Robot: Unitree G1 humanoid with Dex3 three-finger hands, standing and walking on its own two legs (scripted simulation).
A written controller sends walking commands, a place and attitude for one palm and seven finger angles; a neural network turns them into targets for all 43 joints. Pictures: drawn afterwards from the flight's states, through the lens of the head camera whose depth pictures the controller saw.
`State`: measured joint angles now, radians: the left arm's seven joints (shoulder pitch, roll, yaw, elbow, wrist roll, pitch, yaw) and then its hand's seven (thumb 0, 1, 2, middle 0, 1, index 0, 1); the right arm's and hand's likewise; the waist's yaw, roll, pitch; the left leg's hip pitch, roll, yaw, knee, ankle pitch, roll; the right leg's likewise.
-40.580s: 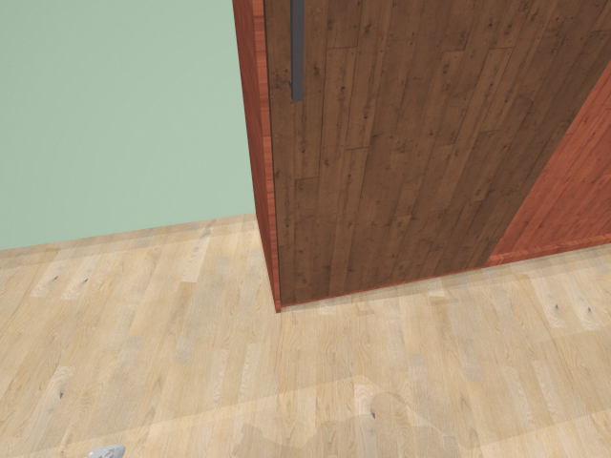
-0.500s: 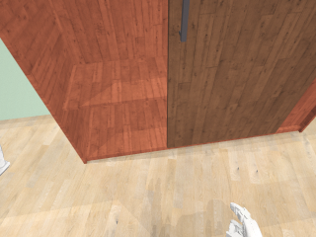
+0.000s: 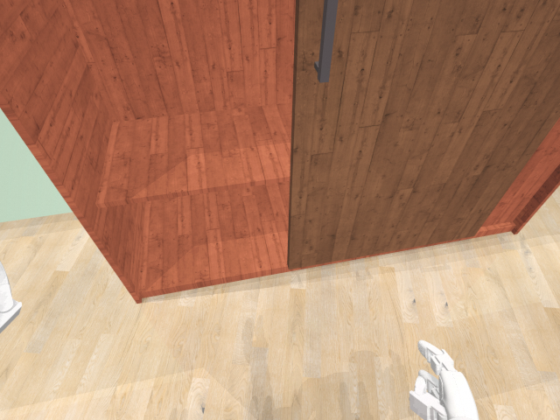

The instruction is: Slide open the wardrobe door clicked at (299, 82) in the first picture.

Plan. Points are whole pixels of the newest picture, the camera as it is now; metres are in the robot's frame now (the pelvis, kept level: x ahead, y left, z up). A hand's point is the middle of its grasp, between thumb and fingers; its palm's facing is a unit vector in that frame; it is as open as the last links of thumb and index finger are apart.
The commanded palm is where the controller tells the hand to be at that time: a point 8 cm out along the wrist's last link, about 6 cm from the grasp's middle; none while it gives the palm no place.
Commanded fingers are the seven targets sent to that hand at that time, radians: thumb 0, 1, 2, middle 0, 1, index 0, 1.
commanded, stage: stop stepping back and stand still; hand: left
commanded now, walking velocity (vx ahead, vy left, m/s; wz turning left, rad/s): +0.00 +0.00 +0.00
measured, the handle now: (324, 27) +0.77 -0.05 +0.22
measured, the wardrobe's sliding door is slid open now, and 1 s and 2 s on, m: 0.59 0.59 0.59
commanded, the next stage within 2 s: let the arm hang, fingers relaxed in 0.60 s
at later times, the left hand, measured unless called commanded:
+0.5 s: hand out of the picture +0.15 +0.30 +0.14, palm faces +0.44 -0.79 -0.43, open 7.5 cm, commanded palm +0.09 +0.33 +0.18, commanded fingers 0.00 0.90 0.90 -0.20 -0.30 -0.20 -0.30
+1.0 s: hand out of the picture +0.02 +0.20 -0.16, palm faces -0.04 -0.98 -0.18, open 7.4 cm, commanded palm none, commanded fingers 0.00 0.90 0.90 -0.20 -0.30 -0.20 -0.30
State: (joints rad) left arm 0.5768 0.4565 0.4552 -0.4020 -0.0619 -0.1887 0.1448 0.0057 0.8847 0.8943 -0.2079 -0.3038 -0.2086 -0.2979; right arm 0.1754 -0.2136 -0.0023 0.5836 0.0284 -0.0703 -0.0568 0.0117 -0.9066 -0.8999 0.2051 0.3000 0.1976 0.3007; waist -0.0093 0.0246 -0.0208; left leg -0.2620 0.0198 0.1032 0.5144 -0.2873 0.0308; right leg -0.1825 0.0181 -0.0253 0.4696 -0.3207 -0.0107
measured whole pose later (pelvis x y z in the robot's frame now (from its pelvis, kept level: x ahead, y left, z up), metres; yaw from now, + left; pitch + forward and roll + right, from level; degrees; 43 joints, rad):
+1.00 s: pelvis -0.06 +0.03 -0.01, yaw +2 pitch +0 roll +0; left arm 0.26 0.21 -0.04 0.79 0.02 0.05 -0.02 0.01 0.90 0.89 -0.20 -0.30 -0.20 -0.30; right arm 0.16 -0.30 0.00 0.90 -0.02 0.00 0.01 0.01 -0.91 -0.90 0.21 0.30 0.20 0.30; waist -0.03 -0.01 0.05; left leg -0.34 -0.04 0.10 0.54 -0.21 0.08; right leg -0.28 -0.04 -0.04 0.57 -0.30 0.03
